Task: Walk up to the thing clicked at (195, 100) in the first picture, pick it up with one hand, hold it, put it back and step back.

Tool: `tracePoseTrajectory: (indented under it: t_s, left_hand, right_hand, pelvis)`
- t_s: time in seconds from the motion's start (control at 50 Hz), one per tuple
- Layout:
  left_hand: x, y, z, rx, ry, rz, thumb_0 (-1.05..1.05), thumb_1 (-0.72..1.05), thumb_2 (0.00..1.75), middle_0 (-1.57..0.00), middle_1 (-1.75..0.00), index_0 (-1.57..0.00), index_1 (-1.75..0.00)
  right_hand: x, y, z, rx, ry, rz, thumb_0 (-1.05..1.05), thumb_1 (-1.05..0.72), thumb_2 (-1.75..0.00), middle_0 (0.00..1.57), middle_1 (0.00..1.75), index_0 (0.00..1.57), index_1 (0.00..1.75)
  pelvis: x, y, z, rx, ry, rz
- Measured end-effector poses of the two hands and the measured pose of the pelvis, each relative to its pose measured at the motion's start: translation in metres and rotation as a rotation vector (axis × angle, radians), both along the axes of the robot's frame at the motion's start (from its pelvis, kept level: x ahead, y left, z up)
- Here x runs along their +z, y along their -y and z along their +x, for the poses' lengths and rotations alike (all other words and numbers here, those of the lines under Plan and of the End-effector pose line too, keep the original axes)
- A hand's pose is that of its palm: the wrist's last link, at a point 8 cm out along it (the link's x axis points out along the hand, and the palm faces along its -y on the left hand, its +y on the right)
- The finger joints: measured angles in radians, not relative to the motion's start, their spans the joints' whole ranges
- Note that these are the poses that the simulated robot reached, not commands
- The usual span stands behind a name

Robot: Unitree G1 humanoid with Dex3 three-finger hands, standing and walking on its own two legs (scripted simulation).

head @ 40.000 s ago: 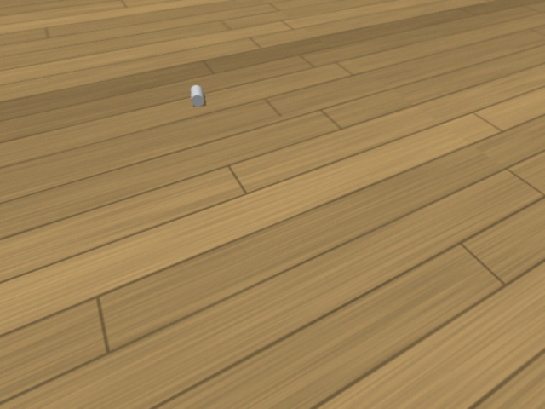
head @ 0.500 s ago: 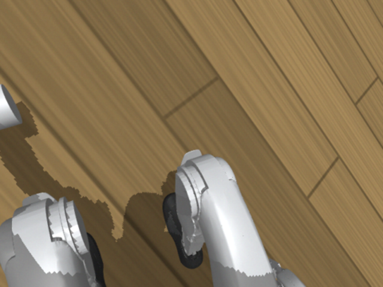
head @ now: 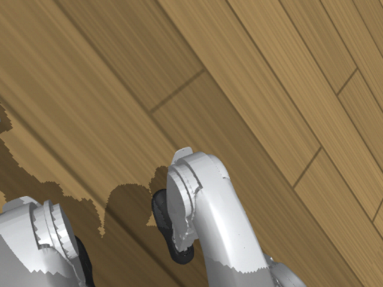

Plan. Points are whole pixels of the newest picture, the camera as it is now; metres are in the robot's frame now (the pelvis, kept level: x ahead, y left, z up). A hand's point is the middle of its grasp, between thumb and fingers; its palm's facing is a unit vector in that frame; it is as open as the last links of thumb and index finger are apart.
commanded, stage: rest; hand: left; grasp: from above
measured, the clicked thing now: out of the picture +0.48 +0.30 -0.26
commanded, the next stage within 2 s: open in 0.58 s
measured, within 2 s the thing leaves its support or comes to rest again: rests again in 1.14 s
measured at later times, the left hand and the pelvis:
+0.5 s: hand out of the picture +0.47 +0.29 -0.25, palm faces -0.44 -0.17 -0.88, open 10.8 cm; pelvis +0.00 +0.00 +0.00, yaw -2 degrees
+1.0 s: hand out of the picture +0.48 +0.29 -0.24, palm faces -0.42 -0.16 -0.89, open 11.6 cm; pelvis -0.01 +0.00 +0.00, yaw -2 degrees
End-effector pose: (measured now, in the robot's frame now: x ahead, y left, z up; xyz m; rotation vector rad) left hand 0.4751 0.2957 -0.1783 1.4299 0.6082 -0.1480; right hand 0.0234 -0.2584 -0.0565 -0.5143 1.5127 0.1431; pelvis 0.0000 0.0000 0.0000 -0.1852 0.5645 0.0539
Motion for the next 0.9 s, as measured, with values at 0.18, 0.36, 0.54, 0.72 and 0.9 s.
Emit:
tracePoseTrajectory:
  t_s: [0.18, 0.36, 0.54, 0.72, 0.9]
  left_hand:
    - [-0.004, 0.002, 0.001, 0.001, 0.011, -0.002, 0.0, -0.07, 0.41, -0.69, -0.42, -0.7, -0.42]
    - [-0.008, 0.003, 0.001, 0.001, 0.008, -0.003, 0.0, -0.06, 0.41, -0.69, -0.42, -0.7, -0.42]
    - [-0.011, 0.004, 0.003, 0.0, 0.009, -0.005, 0.0, -0.07, 0.41, -0.69, -0.43, -0.7, -0.43]
    - [-0.011, 0.003, 0.004, 0.005, 0.008, -0.002, 0.0, -0.07, 0.41, -0.69, -0.44, -0.7, -0.44]
    - [-0.009, 0.003, 0.003, 0.001, 0.013, 0.0, 0.0, -0.06, 0.49, -0.59, -0.53, -0.6, -0.53]
  right_hand:
    - [0.004, -0.004, -0.001, 0.017, 0.002, 0.007, 0.0, -0.9, -0.9, 0.2, 0.3, 0.2, 0.3]
    - [0.009, -0.009, -0.007, 0.022, 0.002, 0.009, 0.0, -0.9, -0.9, 0.2, 0.3, 0.2, 0.3]
    - [0.012, -0.012, -0.012, 0.034, -0.003, 0.017, 0.0, -0.9, -0.9, 0.2, 0.3, 0.2, 0.3]
    - [0.014, -0.012, -0.012, 0.048, 0.003, 0.024, 0.0, -0.9, -0.9, 0.2, 0.3, 0.2, 0.3]
    - [0.016, -0.013, -0.012, 0.063, 0.009, 0.029, 0.0, -0.9, -0.9, 0.2, 0.3, 0.2, 0.3]
  pelvis:
    - [0.0, -0.001, -0.001, -0.006, 0.011, -0.01]
    - [0.0, -0.003, -0.004, -0.009, 0.021, -0.019]
    - [-0.001, -0.003, -0.005, -0.013, 0.031, -0.026]
    - [0.0, -0.003, -0.006, -0.017, 0.038, -0.031]
    - [0.0, -0.004, -0.008, -0.019, 0.049, -0.033]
